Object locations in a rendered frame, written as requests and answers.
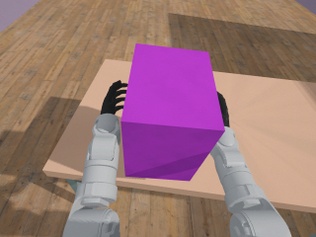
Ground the robot left upper arm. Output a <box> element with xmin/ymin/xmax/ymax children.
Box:
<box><xmin>63</xmin><ymin>208</ymin><xmax>120</xmax><ymax>237</ymax></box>

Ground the right robot hand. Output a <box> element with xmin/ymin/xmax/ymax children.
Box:
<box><xmin>216</xmin><ymin>91</ymin><xmax>230</xmax><ymax>127</ymax></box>

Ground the table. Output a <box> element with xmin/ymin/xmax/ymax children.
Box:
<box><xmin>42</xmin><ymin>59</ymin><xmax>316</xmax><ymax>237</ymax></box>

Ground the left robot forearm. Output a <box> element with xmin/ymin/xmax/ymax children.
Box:
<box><xmin>62</xmin><ymin>114</ymin><xmax>120</xmax><ymax>237</ymax></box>

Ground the right robot forearm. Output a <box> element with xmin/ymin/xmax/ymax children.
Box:
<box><xmin>209</xmin><ymin>126</ymin><xmax>291</xmax><ymax>237</ymax></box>

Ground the carton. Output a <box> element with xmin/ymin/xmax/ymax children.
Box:
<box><xmin>120</xmin><ymin>43</ymin><xmax>225</xmax><ymax>182</ymax></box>

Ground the left robot hand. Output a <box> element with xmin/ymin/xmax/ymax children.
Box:
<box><xmin>100</xmin><ymin>80</ymin><xmax>128</xmax><ymax>115</ymax></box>

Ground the robot right upper arm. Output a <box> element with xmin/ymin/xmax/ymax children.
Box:
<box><xmin>229</xmin><ymin>209</ymin><xmax>291</xmax><ymax>237</ymax></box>

